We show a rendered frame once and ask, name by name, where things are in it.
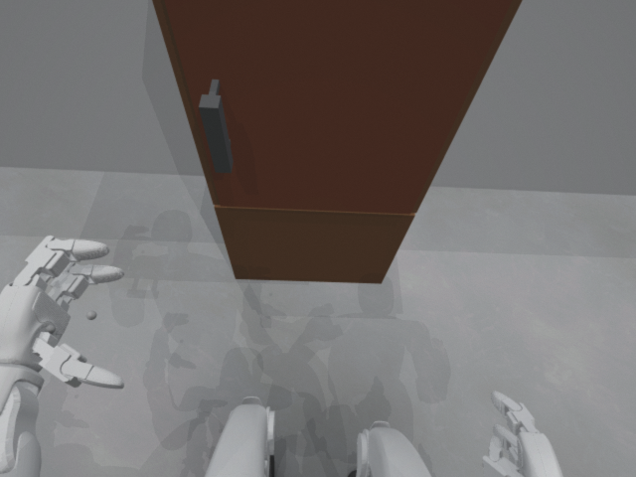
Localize handle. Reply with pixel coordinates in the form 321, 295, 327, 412
199, 79, 234, 173

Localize left robot hand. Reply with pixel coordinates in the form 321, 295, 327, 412
0, 236, 124, 389

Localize robot thigh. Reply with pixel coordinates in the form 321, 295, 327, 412
205, 404, 275, 477
357, 427, 431, 477

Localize cupboard door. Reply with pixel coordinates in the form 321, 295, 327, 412
164, 0, 512, 214

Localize robot left thigh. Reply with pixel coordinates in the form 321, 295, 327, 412
205, 404, 275, 477

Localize right robot hand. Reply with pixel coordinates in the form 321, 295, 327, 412
483, 391, 563, 477

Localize robot left forearm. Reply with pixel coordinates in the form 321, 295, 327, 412
0, 363, 44, 477

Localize robot right thigh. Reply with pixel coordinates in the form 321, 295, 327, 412
357, 427, 431, 477

